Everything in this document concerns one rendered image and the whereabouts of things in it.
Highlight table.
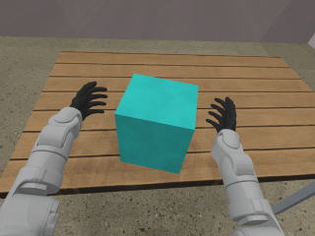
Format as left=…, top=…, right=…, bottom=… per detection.
left=0, top=50, right=315, bottom=215

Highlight right robot hand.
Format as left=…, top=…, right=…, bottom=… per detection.
left=206, top=96, right=237, bottom=133

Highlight left robot hand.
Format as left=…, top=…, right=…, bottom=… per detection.
left=69, top=81, right=108, bottom=121

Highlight robot right upper arm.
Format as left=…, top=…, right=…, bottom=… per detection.
left=232, top=226, right=283, bottom=236

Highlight carton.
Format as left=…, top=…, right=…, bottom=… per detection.
left=114, top=74, right=199, bottom=174

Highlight robot left upper arm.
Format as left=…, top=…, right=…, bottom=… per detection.
left=0, top=193, right=60, bottom=236

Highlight left robot forearm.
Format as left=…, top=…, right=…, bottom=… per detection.
left=0, top=107, right=83, bottom=218

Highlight right robot forearm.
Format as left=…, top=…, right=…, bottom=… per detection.
left=211, top=129, right=285, bottom=236

